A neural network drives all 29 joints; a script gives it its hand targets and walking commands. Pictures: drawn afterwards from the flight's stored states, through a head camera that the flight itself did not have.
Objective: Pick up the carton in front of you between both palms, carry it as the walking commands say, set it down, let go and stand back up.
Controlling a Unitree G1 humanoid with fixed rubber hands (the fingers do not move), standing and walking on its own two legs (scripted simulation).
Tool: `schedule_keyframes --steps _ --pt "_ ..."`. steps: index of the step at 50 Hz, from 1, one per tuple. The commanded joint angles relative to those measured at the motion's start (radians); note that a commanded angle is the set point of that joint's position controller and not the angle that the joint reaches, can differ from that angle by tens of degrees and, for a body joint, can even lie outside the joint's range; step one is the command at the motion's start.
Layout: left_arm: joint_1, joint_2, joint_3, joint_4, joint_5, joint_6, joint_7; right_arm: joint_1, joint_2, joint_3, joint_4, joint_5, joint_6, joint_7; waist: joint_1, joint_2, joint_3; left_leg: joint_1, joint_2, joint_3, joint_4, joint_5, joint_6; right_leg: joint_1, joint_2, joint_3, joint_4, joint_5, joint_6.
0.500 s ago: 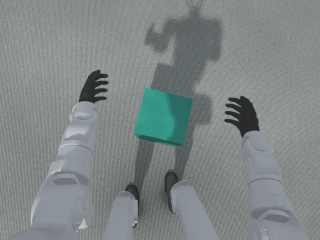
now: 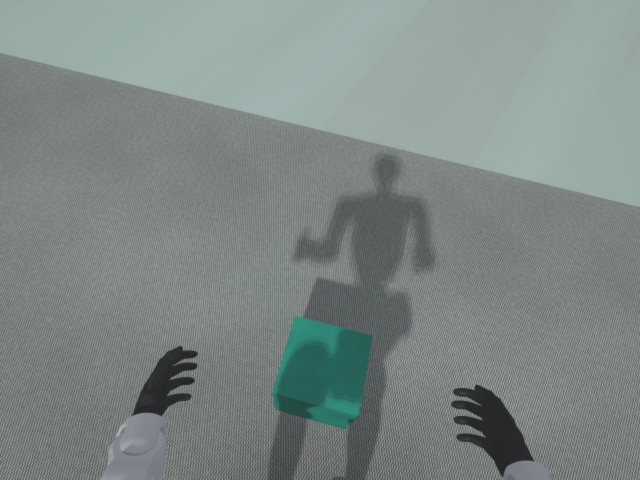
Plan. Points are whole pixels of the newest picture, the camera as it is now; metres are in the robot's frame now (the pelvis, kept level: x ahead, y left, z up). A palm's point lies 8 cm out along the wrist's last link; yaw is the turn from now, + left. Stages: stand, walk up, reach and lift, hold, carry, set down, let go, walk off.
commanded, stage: let go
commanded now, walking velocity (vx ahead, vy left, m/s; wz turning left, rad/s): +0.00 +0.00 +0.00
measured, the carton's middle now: (321, 374) +0.40 -0.06 -0.64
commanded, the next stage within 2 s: stand in 0.66 s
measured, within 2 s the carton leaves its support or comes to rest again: neither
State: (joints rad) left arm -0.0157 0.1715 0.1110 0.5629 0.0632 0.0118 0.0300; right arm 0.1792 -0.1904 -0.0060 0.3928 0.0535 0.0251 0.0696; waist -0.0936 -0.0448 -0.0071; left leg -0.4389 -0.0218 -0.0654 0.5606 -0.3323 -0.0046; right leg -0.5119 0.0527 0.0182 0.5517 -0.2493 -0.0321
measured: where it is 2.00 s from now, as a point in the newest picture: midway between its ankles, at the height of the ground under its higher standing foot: outside the picture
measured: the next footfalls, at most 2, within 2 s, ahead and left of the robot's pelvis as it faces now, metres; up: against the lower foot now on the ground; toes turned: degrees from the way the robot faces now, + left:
none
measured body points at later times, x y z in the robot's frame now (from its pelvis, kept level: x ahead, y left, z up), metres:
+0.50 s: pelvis +0.00 +0.03 +0.01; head +0.00 +0.03 +0.46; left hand +0.17 +0.26 -0.07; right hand +0.18 -0.21 -0.06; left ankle -0.04 +0.12 -0.73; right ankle +0.00 -0.10 -0.73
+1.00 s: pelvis +0.01 +0.00 +0.01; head +0.02 -0.02 +0.45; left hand +0.13 +0.31 -0.08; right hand +0.16 -0.28 -0.10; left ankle -0.04 +0.12 -0.73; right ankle +0.00 -0.10 -0.73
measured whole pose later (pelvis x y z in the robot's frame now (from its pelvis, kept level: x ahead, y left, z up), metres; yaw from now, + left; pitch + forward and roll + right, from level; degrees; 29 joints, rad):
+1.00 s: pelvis +0.01 +0.00 +0.01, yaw +1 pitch +0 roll +0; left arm 0.20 0.33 0.07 0.74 0.04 0.01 0.01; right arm 0.20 -0.35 -0.03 0.70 -0.04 0.01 -0.02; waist 0.01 0.05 0.01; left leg -0.15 -0.02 -0.07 0.50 -0.35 0.00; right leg -0.23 0.04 0.00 0.51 -0.28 -0.03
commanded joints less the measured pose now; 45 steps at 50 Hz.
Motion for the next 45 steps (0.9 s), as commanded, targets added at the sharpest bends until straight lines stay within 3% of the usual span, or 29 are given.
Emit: schedule_keyframes --steps 1,6,16,18,19,21,33,34,36,38,45 --pt "0.047 0.083 0.0 -0.118 -0.008 -0.019 -0.013 0.013 -0.101 -0.027 -0.085 0.002 -0.017 -0.001 0.048 0.086 -0.241 0.059 -0.017 0.022 -0.111 0.284 -0.008 0.442 -0.035 0.048 -0.051 0.487 0.061" --pt "0.138 0.089 -0.025 -0.165 -0.028 0.005 -0.045 0.025 -0.116 -0.046 -0.059 -0.018 0.004 0.004 0.072 0.11 -0.13 0.188 0.002 0.014 -0.164 0.323 -0.018 0.432 -0.011 0.017 -0.108 0.338 0.047" --pt "0.191 0.103 -0.063 -0.231 -0.066 0.072 -0.089 0.027 -0.134 -0.079 -0.05 -0.07 0.07 0.0 0.073 0.052 0.021 0.239 0.024 0.008 -0.223 0.291 -0.016 0.484 0.005 -0.012 -0.134 0.228 0.036" --pt "0.184 0.106 -0.064 -0.237 -0.064 0.085 -0.092 0.016 -0.133 -0.081 -0.053 -0.073 0.083 0.002 0.075 0.057 0.045 0.225 0.027 0.007 -0.23 0.26 -0.013 0.498 0.005 -0.015 -0.13 0.207 0.036" --pt "0.228 0.107 -0.056 -0.169 -0.084 0.056 -0.072 -0.036 -0.171 -0.083 -0.116 -0.08 0.134 -0.023 0.079 0.051 0.002 0.283 0.037 -0.006 -0.196 0.34 -0.015 0.471 0.027 -0.023 -0.106 0.164 0.045" --pt "0.201 0.113 -0.065 -0.193 -0.08 0.055 -0.057 -0.009 -0.162 -0.072 -0.099 -0.079 0.157 -0.036 0.083 0.079 0.024 0.28 0.039 -0.005 -0.184 0.36 -0.023 0.448 0.024 -0.022 -0.101 0.142 0.039" --pt "0.194 0.129 -0.057 -0.194 -0.072 0.098 -0.059 -0.032 -0.145 -0.044 -0.124 -0.072 0.22 -0.058 0.097 0.077 0.061 0.229 0.018 0.023 -0.178 0.241 -0.003 0.476 0.01 0.002 -0.1 0.145 0.035" --pt "0.211 0.249 -0.012 -0.051 -0.017 0.061 -0.026 -0.065 -0.241 -0.075 0.018 -0.09 0.12 -0.093 0.123 0.158 0.071 0.141 0.038 -0.014 -0.153 0.054 -0.016 0.331 -0.074 0.041 -0.107 0.088 0.047" --pt "0.211 0.268 -0.012 -0.027 -0.004 0.028 -0.012 -0.043 -0.222 -0.072 0.051 -0.101 0.047 -0.096 0.108 0.094 0.057 0.174 0.052 -0.043 -0.146 -0.074 -0.003 0.263 -0.097 0.085 -0.141 -0.065 0.033" --pt "0.181 0.257 -0.015 -0.009 -0.005 0.006 -0.014 -0.038 -0.222 -0.072 0.088 -0.099 0.012 -0.089 0.098 0.055 0.042 0.2 0.058 -0.057 -0.131 -0.084 0.008 0.224 -0.099 0.102 -0.158 -0.138 0.02" --pt "0.179 0.275 -0.016 0.074 -0.02 -0.018 -0.019 -0.029 -0.255 -0.061 0.191 -0.096 -0.028 -0.086 0.098 0.031 -0.052 0.271 0.073 -0.064 -0.095 0.226 0.011 0.309 -0.118 0.099 -0.118 0.181 0.005"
